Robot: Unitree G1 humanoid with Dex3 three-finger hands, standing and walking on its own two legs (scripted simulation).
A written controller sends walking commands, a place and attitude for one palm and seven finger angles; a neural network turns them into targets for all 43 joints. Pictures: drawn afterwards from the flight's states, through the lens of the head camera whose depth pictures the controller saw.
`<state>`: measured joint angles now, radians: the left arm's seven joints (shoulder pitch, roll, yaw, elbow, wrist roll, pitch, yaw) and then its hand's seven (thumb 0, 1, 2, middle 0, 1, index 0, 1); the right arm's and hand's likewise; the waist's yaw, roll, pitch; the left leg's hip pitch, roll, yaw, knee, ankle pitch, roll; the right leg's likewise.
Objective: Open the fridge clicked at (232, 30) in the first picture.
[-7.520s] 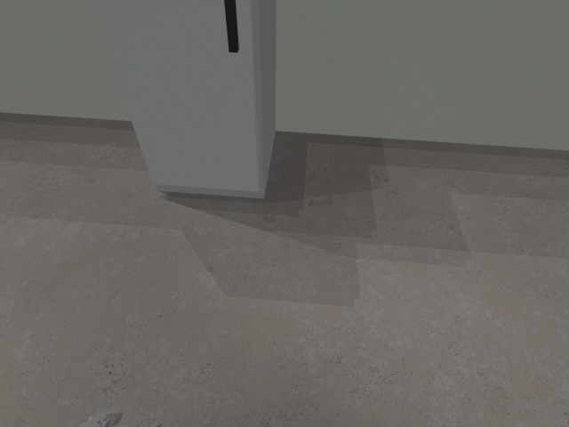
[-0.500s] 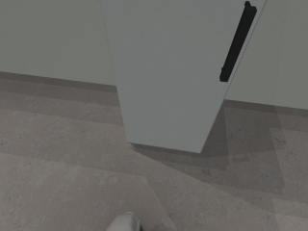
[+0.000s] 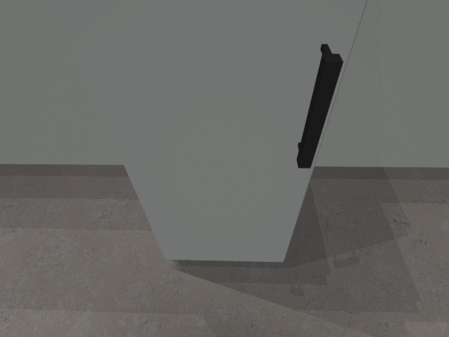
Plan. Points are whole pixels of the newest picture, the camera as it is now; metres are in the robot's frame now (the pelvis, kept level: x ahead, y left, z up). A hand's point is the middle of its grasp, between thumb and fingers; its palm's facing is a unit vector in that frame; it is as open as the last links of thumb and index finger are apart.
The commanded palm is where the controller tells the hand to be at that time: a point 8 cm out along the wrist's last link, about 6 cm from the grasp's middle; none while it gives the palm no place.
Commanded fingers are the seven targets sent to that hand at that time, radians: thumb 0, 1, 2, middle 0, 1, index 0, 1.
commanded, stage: come to a stop and stand still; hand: right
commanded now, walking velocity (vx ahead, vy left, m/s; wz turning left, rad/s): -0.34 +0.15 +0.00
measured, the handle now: (313, 112) +0.51 -0.17 +0.14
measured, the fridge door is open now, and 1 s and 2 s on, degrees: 0 0 0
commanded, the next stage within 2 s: look again from close up in 1.66 s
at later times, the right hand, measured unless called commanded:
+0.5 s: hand out of the picture +0.02 -0.13 -0.16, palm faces +0.01 +0.96 -0.29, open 7.4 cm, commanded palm none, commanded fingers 0.00 -0.90 -0.90 0.20 0.30 0.20 0.30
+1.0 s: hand out of the picture -0.06 -0.09 -0.16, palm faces +0.05 +0.98 -0.20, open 7.4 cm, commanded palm none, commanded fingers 0.00 -0.90 -0.90 0.20 0.30 0.20 0.30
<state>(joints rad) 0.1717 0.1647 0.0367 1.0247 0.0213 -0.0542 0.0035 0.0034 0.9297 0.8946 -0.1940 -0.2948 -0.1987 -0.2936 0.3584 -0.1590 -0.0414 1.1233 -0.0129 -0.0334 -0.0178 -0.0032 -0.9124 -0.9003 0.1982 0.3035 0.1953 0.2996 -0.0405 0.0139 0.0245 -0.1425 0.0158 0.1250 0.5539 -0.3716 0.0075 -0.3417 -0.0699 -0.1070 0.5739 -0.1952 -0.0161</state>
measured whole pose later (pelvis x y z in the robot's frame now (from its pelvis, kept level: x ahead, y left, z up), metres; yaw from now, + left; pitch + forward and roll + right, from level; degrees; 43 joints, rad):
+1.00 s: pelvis -0.06 +0.08 +0.01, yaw +2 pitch -2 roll +0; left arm 0.33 0.10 0.00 1.15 0.01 0.01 0.03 0.00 0.91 0.89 -0.20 -0.30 -0.20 -0.29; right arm 0.29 -0.13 -0.02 1.14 -0.01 0.01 -0.03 0.00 -0.91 -0.90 0.20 0.30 0.20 0.30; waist -0.02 -0.02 0.01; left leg -0.24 -0.01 0.12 0.39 -0.13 0.06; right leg -0.10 -0.03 -0.05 0.39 -0.27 0.02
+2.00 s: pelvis -0.04 +0.07 +0.01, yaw +2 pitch -2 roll -1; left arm 0.30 0.17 -0.02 1.12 0.01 -0.03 0.03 0.00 0.91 0.89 -0.20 -0.30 -0.20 -0.29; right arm 0.28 -0.14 0.00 1.13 -0.01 -0.02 -0.03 0.00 -0.91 -0.90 0.20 0.30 0.20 0.30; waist -0.01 -0.01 0.03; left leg -0.23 0.02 0.10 0.45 -0.18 0.03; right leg -0.07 0.01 -0.05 0.40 -0.30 -0.01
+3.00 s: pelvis -0.01 +0.05 +0.01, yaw +0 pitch +1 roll +0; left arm 0.47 0.11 -0.01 1.12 0.03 -0.03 0.03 0.00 0.91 0.89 -0.20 -0.30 -0.20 -0.29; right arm 0.30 -0.14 -0.05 1.08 -0.03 0.02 -0.02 0.01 -0.91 -0.90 0.20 0.30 0.20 0.30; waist 0.02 0.01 0.00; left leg -0.39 0.03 0.09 0.81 -0.44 0.05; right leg -0.11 0.02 -0.08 0.40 -0.32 -0.05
